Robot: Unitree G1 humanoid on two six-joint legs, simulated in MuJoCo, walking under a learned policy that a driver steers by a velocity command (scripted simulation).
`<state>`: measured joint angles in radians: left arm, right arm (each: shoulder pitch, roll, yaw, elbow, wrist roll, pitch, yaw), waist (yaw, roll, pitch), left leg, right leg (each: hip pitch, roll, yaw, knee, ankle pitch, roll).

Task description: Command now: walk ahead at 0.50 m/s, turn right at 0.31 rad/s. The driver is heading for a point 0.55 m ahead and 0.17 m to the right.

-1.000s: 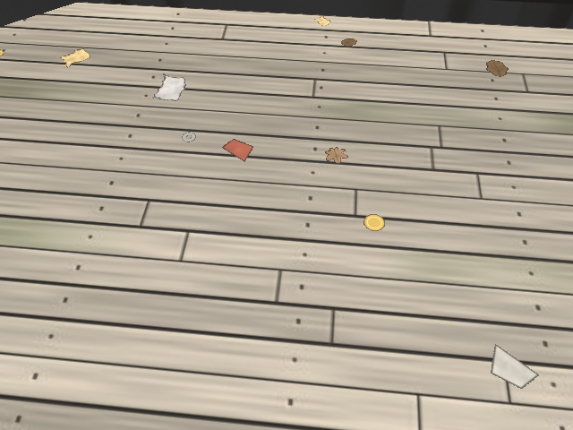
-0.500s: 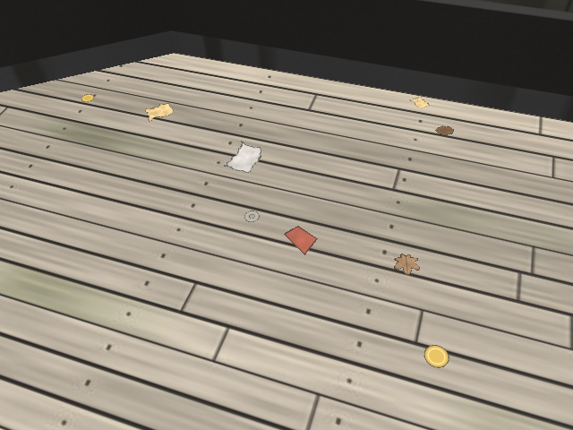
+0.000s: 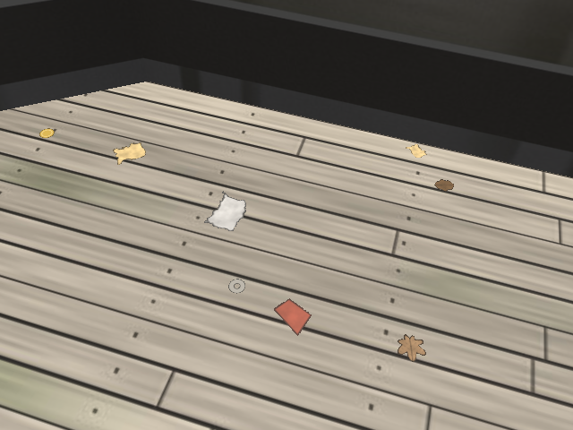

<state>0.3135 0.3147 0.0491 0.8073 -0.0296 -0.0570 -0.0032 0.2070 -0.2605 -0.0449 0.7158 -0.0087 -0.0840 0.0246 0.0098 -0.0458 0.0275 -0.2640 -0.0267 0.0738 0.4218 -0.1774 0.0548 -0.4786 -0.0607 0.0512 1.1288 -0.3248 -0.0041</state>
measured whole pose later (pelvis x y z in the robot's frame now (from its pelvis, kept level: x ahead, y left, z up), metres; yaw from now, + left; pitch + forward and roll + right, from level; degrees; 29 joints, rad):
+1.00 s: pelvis +0.50 -0.08 -0.01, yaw -26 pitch +1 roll +0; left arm 0.25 0.29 0.05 0.74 -0.01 0.04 0.04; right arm 0.11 -0.22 -0.02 0.76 -0.03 -0.05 0.03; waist 0.01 -0.03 0.05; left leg -0.40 -0.03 0.01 0.49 -0.10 0.04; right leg -0.37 0.01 0.09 0.97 -0.54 0.07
